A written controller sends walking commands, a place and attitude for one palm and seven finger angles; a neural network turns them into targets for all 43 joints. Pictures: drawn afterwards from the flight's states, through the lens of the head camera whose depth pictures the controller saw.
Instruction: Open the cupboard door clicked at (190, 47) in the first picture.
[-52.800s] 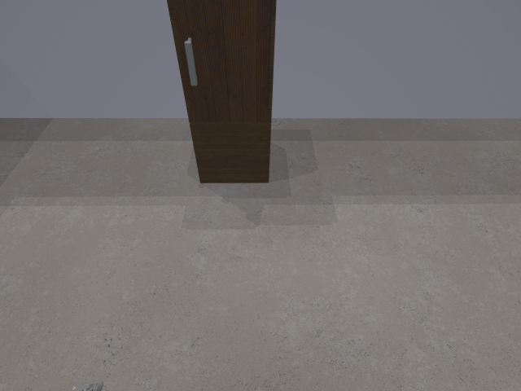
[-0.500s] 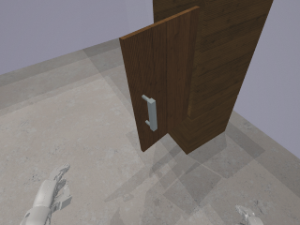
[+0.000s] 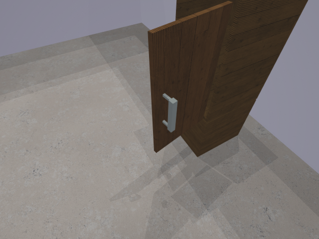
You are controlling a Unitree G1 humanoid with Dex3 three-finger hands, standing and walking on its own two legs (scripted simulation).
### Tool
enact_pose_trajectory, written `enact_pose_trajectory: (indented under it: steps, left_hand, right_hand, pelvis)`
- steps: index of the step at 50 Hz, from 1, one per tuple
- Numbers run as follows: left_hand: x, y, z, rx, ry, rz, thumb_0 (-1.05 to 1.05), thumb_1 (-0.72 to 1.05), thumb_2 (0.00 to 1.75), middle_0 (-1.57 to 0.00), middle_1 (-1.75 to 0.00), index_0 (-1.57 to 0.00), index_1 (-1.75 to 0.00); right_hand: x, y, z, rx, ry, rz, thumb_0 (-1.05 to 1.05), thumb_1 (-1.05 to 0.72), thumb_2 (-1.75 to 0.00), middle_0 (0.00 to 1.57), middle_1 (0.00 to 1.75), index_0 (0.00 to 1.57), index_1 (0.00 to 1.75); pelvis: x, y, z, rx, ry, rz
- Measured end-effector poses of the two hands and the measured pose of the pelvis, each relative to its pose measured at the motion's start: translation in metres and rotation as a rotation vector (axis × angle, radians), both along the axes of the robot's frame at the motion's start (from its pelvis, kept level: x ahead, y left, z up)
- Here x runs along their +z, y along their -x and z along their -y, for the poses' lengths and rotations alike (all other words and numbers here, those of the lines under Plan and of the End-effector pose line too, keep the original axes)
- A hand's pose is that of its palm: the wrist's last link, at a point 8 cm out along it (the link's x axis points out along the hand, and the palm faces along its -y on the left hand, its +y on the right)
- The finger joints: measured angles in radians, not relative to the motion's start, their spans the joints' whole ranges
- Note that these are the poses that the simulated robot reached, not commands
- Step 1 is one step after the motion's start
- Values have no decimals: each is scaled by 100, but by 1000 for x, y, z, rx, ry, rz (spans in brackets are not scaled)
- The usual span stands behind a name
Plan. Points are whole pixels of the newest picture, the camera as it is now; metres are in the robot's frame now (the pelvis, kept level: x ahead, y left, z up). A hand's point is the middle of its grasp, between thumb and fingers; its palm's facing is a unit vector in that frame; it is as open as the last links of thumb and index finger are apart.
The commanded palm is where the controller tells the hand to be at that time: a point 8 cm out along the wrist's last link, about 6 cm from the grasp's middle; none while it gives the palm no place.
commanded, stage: let the arm hang, fingers relaxed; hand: left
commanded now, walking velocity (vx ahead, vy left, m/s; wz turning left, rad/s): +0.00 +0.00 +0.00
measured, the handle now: (168, 113) +0.55 +0.01 -0.07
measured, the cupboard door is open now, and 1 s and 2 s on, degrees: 100 100 100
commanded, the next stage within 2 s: look to check the result in 0.44 s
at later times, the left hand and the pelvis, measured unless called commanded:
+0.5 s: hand out of the picture -0.02 +0.18 -0.18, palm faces +0.05 -0.98 -0.18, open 7.4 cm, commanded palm none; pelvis +0.00 +0.01 +0.00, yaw +0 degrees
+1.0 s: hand out of the picture -0.02 +0.16 -0.18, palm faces +0.05 -0.98 -0.17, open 7.4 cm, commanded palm none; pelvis +0.01 +0.00 +0.00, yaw +0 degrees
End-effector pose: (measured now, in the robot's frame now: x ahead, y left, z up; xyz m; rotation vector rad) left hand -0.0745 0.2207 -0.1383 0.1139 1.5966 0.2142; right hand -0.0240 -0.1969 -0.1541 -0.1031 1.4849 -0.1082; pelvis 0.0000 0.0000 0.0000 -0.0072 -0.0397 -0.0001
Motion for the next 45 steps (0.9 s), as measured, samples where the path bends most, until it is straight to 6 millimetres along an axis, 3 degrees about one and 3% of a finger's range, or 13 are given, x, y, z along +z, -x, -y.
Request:
enact_pose_trajectory:
  steps: [6,14,35,45]
  left_hand:
    - [-4,-29,1,-17,9,99,1,91,90,-20,-30,-19,-30]
    - [-10,-64,5,-52,30,192,1,91,90,-20,-30,-20,-30]
    - [-7,-39,-2,-29,17,111,1,91,90,-20,-30,-19,-30]
    - [-8,-45,5,-27,28,116,1,91,90,-20,-30,-20,-30]
  right_hand:
    - [-3,3,-12,-13,-16,18,1,-91,-90,20,30,20,30]
    - [0,4,-10,-33,6,46,1,-91,-90,20,30,20,30]
    - [3,-1,0,-17,27,25,0,-91,-90,20,30,20,30]
    - [3,-14,5,-5,33,40,0,-91,-90,20,30,20,30]
  pelvis:
    - [0,1,-6,-3,-6,4]
    - [-1,3,-10,-8,-9,5]
    - [0,0,-9,-2,-6,-2]
    - [0,-4,-7,-1,-8,-3]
